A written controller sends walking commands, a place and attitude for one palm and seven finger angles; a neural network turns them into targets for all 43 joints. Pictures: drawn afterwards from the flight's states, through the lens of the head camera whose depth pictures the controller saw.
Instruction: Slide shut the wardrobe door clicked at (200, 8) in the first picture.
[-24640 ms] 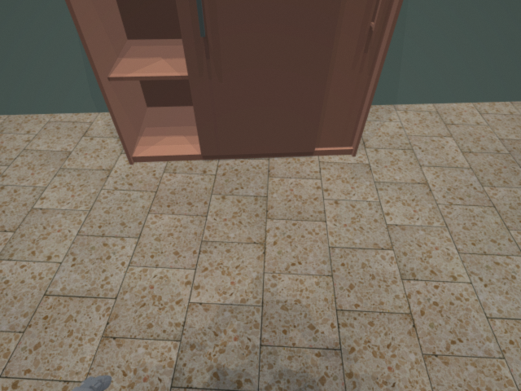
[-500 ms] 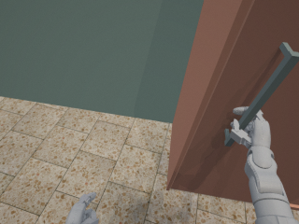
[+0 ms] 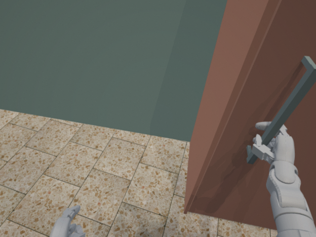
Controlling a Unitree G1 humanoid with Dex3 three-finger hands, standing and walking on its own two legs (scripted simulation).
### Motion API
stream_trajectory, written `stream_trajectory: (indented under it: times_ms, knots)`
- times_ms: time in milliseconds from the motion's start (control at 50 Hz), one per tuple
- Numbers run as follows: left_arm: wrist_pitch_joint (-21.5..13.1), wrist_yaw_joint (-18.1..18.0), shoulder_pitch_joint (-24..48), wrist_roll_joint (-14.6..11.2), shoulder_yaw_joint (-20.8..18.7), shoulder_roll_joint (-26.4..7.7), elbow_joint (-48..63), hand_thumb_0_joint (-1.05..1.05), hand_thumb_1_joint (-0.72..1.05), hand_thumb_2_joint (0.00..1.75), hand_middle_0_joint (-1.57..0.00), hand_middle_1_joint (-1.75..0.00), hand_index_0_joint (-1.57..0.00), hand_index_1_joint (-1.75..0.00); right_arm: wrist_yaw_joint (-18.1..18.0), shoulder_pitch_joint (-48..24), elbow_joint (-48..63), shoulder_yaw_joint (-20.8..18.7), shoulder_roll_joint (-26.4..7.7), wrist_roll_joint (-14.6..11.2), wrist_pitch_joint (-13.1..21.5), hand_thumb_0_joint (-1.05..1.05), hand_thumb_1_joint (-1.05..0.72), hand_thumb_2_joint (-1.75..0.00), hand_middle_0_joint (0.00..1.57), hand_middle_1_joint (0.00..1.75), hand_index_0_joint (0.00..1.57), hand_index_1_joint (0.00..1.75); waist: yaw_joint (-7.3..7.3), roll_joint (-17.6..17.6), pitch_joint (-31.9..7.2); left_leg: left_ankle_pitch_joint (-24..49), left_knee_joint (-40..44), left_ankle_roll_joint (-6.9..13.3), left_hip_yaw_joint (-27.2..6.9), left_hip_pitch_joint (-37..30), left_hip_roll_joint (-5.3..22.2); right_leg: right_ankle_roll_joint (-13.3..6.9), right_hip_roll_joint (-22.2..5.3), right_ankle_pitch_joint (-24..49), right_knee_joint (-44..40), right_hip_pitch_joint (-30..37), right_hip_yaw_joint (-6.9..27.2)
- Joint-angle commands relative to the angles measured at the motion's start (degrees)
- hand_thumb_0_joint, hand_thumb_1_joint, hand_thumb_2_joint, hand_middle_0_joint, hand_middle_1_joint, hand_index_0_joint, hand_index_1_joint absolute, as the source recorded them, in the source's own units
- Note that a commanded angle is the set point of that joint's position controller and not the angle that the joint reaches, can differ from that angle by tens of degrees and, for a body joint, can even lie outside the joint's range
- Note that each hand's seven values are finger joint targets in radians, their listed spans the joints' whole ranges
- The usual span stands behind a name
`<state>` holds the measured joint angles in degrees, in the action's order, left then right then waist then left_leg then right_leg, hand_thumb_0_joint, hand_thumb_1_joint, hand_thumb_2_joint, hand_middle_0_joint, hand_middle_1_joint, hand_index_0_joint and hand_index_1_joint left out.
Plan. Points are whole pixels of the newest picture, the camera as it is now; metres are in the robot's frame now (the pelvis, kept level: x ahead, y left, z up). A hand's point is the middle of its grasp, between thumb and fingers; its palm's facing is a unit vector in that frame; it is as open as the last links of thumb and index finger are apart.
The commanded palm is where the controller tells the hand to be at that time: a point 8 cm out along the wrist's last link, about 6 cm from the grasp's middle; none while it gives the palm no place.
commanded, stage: stop walking and hold the door there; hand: right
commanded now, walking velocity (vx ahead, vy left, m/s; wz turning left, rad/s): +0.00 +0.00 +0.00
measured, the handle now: (273, 120) +0.40 -0.27 +0.13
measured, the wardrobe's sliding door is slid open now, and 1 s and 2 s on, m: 0.00 0.00 0.00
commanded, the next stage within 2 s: loosen the grip on the handle in 0.10 s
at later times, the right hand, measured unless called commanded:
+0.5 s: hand (260, 145) +0.35 -0.24 +0.08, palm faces +0.35 +0.91 -0.23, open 9.9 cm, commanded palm +0.31 -0.27 +0.09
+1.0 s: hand (260, 146) +0.35 -0.25 +0.07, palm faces +0.33 +0.91 -0.24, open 14.1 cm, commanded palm +0.31 -0.29 +0.08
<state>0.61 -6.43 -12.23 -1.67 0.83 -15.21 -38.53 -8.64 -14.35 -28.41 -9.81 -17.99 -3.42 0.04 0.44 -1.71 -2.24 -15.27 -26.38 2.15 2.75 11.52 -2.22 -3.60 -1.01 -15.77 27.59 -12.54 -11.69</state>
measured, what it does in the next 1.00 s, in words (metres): stands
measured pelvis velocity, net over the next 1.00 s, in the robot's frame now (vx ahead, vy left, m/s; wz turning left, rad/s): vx -0.02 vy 0.01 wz -0.09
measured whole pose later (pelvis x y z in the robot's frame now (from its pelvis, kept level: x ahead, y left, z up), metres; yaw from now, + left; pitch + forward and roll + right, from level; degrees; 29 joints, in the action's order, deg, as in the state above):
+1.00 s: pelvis -0.02 +0.01 -0.01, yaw -5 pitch +5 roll +1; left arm -4.6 -3.2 -16.6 -2.5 1.2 -14.4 -38.6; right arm -3.6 -25.3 -37.6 -11.9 -19.7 -0.5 3.0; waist 1.3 -0.4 -3.4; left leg -17.6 -33.2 2.8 5.6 20.9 -1.4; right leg -3.6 0.0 -15.8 34.2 -23.7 -6.3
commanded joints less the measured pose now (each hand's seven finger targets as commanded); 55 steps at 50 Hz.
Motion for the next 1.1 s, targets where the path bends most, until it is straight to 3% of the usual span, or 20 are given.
stream_trajectory:
  times_ms: [0,160,180,200,220,240,260,280,300,360,420,480,560,580,680,760,800,860,1000,1080]
  knots:
    - [-2.27,-0.85,5.18,0.18,-2.01,-7.4,7.8,0.0,0.9,0.9,-0.2,-0.3,-0.2,-0.3,0.53,-18.75,13.07,-1.17,-9.97,0.75,4.87,0.0,-0.9,-0.9,0.45,1.4,0.45,1.4,0.01,-1.51,-12.24,19.4,2.97,-0.52,-8.44,0.63,9.36,2.79,-10.21,18.62,-2.97,9.43,11.08]
    - [-2.07,-1.02,4.67,0.05,-2.05,-7.64,7.2,0.0,0.9,0.9,-0.2,-0.3,-0.2,-0.3,0.77,-18.68,9.2,-3.0,-11.65,0.71,5.06,0.0,-0.9,-0.9,0.45,1.4,0.45,1.4,-0.17,0.53,-11.42,17.23,4.35,-1.18,-8.23,1.41,9.05,2.41,-9.75,15.89,-3.24,8.95,11.03]
    - [-3.43,1.66,-1.35,0.87,-6.28,-6.97,8.84,0.0,0.9,0.9,-0.2,-0.3,-0.2,-0.3,1.05,-53.91,18.57,-27.04,-43.81,7.78,7.43,0.0,-0.9,-0.9,0.45,1.4,0.45,1.4,-0.99,14.55,4.45,21.54,8.77,-6.07,-7.68,11.37,5.94,0.12,-8.38,14.02,-1.54,2.76,6.83]
    - [-6.95,2.43,4.82,1.11,-3.78,-8.02,7.67,0.0,0.9,0.9,-0.2,-0.3,-0.2,-0.3,6.21,-40.26,-9.67,-4.39,-11.66,7.56,-0.07,0.0,-0.78,-0.84,0.45,1.4,0.45,1.4,3.87,10.43,-15.07,40.45,-5.62,0.09,-0.74,-0.24,1.75,0.28,-1.96,41.48,-3.93,5.93,11.12]
    - [-7.79,2.62,-1.14,-1.33,-5.63,-8.6,7.3,0.0,0.9,0.9,-0.2,-0.3,-0.2,-0.3,7.77,-31.33,2.45,-10.13,-11.62,3.88,-0.75,0.0,-0.66,-0.78,0.45,1.4,0.45,1.4,0.2,3.05,-22.45,27.18,-6.16,-0.72,0.95,6.43,1.99,3.76,-4.26,56.13,1.57,15.29,14.48]
    - [-8.98,2.84,0.43,-0.2,-5.36,-8.41,7.71,0.0,0.9,0.9,-0.2,-0.3,-0.2,-0.3,8.74,-25.34,4.47,-10.63,-12.25,2.56,-0.64,0.0,-0.54,-0.73,0.45,1.4,0.45,1.4,-3.22,-12.13,-25.7,13.54,-5.07,-0.01,-0.45,10.63,2.1,6.61,-5.09,62.47,1.62,23.74,14.64]
    - [-9.08,3.43,-2.2,0.87,-5.31,-8.36,6.82,0.0,0.9,0.9,-0.2,-0.3,-0.2,-0.3,7.9,-23.07,10.21,-14.49,-17.57,1.92,0.84,0.0,-0.42,-0.67,0.45,1.4,0.45,1.4,-3.72,-16.26,-27.44,5.99,-3.92,-0.37,-1.21,11.83,2.11,8.04,-5.07,57.9,1.43,26.61,14.9]
    - [-9.64,3.86,0.24,1.12,-4.71,-6.98,8.06,0.0,0.9,0.9,-0.2,-0.3,-0.2,-0.3,7.33,-26.4,13.2,-6.58,-10.74,2.49,1.66,0.0,-0.3,-0.61,0.45,1.4,0.45,1.4,-2.04,-11.7,-21.08,5.78,-2.77,-0.37,-1.5,12.1,1.95,7.02,-4.51,48.68,1.9,21.44,13.47]
    - [-9.49,4.34,-1.41,0.79,-4.79,-7.52,6.94,0.0,0.9,0.9,-0.2,-0.3,-0.2,-0.3,6.52,-26.5,9.92,-5.35,-9.24,3.08,2.01,0.0,-0.17,-0.55,0.45,1.4,0.45,1.4,-0.59,-6.53,-17.65,7.04,-1.65,-0.63,-0.99,12.34,1.73,5.49,-4.0,39.24,2.19,16.67,12.82]
    - [-8.17,4.05,-1.19,-0.59,-4.14,-9.52,7.44,0.0,0.9,0.9,-0.2,-0.3,-0.2,-0.3,5.0,-30.38,3.12,-4.41,-10.64,2.72,1.49,0.0,0.19,-0.37,0.45,1.4,0.45,1.4,2.13,7.13,-13.61,10.35,-0.68,-1.34,-1.32,9.24,2.3,1.91,-1.31,15.04,2.5,2.45,10.7]
    - [-8.51,3.23,-0.13,-1.51,-3.11,-8.41,7.88,0.0,0.9,0.9,-0.2,-0.3,-0.2,-0.3,4.05,-34.64,1.45,-2.31,-11.24,3.18,2.83,0.0,0.55,-0.2,0.42,1.37,0.42,1.37,1.68,2.69,-12.57,-1.54,1.4,-1.33,-3.43,10.31,2.95,1.21,-0.1,1.7,0.84,-1.55,10.5]
    - [-8.8,2.58,-0.31,-1.78,-2.51,-8.06,7.45,0.0,0.9,0.9,-0.2,-0.3,-0.2,-0.3,3.44,-37.18,-1.1,-2.09,-12.71,3.32,3.96,0.0,0.55,-0.2,0.38,1.32,0.38,1.32,2.01,1.77,-11.23,-6.75,2.8,-1.36,-5.02,10.51,3.5,0.89,0.42,-2.8,0.85,-3.94,10.25]
    - [-9.27,2.2,-0.56,-1.71,-2.38,-8.13,7.01,0.0,0.9,0.9,-0.2,-0.3,-0.2,-0.3,3.52,-38.3,-2.82,-2.32,-13.4,2.29,5.72,0.0,0.55,-0.2,0.33,1.25,0.33,1.25,1.57,2.97,-11.5,-7.78,3.87,-1.58,-6.89,8.67,4.07,0.64,0.66,-1.95,1.71,-6.0,9.82]
    - [-9.25,2.1,-0.6,-1.61,-2.61,-8.28,7.03,0.0,0.9,0.9,-0.2,-0.3,-0.2,-0.3,3.29,-39.97,0.69,-6.26,-18.88,2.63,6.49,0.0,0.55,-0.2,0.32,1.23,0.32,1.23,0.42,0.92,-14.34,-6.31,3.47,-1.37,-7.27,6.5,4.2,0.59,0.48,-0.23,1.74,-5.08,9.86]
    - [-9.23,2.03,-1.34,-1.36,-2.25,-7.97,6.49,0.0,0.9,0.9,-0.2,-0.3,-0.2,-0.3,3.24,-38.49,-1.17,-3.98,-15.47,2.29,6.97,0.0,0.55,-0.2,0.25,1.15,0.25,1.15,1.5,1.79,-12.37,0.01,2.16,-1.61,-5.72,7.29,3.56,0.34,0.24,3.51,2.07,-4.24,10.08]
    - [-9.05,2.37,-2.99,-0.86,-2.81,-8.15,6.32,0.0,0.9,0.9,-0.2,-0.3,-0.2,-0.3,3.07,-36.41,2.02,-5.48,-16.05,2.61,7.24,0.0,0.55,-0.2,0.25,1.15,0.25,1.15,1.05,0.5,-17.65,10.97,-0.89,-1.27,-3.92,5.51,2.79,0.35,0.08,11.81,3.16,-0.21,10.52]
    - [-9.04,2.55,-3.34,-0.87,-2.85,-7.98,6.39,0.0,0.9,0.9,-0.2,-0.3,-0.2,-0.3,3.23,-34.91,3.05,-3.9,-13.24,2.15,6.8,0.0,0.55,-0.2,0.25,1.15,0.25,1.15,1.26,0.84,-17.71,13.29,-1.41,-1.36,-3.14,6.32,2.56,0.47,0.01,13.96,3.54,0.95,10.65]
    - [-8.26,2.38,-4.38,-0.82,-2.85,-8.41,5.78,0.0,0.9,0.9,-0.2,-0.3,-0.2,-0.3,3.08,-30.59,-2.11,-6.19,-15.35,2.71,5.54,0.0,0.55,-0.2,0.25,1.15,0.25,1.15,1.39,3.56,-14.12,12.65,-1.62,-1.5,-2.77,7.55,2.52,0.68,-0.1,13.24,3.59,-1.55,10.83]
    - [-6.87,2.12,-3.46,-0.9,-2.67,-7.86,7.82,0.0,0.9,0.9,-0.2,-0.3,-0.2,-0.3,4.13,-29.39,3.54,-8.33,-17.38,2.43,5.52,0.0,0.55,-0.2,0.25,1.15,0.25,1.15,-0.11,0.05,-17.39,14.5,-3.01,-1.06,-2.49,6.24,2.4,0.96,-0.09,16.21,3.98,0.19,11.08]
    - [-6.64,1.73,-3.38,-1.06,-2.44,-8.11,7.88,0.0,0.9,0.9,-0.2,-0.3,-0.2,-0.3,5.48,-31.14,3.82,-8.93,-19.18,2.16,6.46,0.0,0.55,-0.2,0.25,1.15,0.25,1.15,0.76,0.32,-15.85,13.25,-2.83,-1.11,-2.71,7.28,2.23,0.76,-0.2,14.83,4.14,-0.42,11.34]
